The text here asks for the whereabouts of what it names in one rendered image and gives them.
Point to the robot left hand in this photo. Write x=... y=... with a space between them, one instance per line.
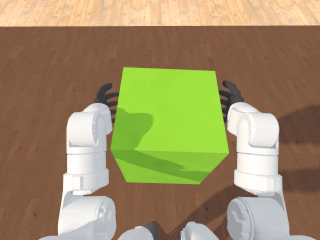
x=102 y=98

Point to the robot right upper arm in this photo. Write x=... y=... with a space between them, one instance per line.
x=258 y=218

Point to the left robot forearm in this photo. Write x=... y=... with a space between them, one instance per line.
x=86 y=146

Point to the robot right hand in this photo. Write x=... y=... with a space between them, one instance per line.
x=233 y=97

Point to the left robot thigh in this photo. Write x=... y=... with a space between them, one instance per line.
x=136 y=234

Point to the robot left foot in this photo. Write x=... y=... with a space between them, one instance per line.
x=153 y=229

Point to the carton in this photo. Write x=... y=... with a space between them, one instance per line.
x=169 y=126

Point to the robot left upper arm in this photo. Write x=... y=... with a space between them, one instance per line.
x=86 y=218

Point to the right robot forearm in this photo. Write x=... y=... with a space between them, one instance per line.
x=258 y=149

